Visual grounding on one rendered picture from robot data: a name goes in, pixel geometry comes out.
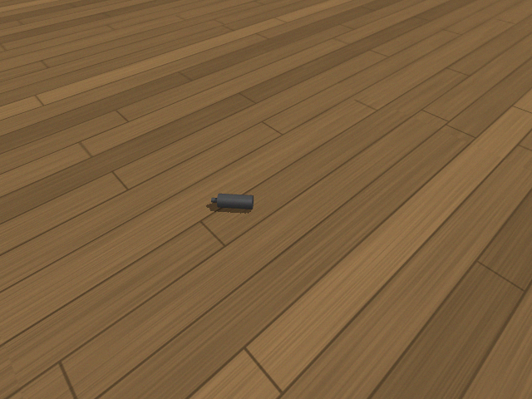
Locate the bottle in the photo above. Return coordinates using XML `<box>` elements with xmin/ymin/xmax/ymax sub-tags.
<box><xmin>211</xmin><ymin>194</ymin><xmax>254</xmax><ymax>209</ymax></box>

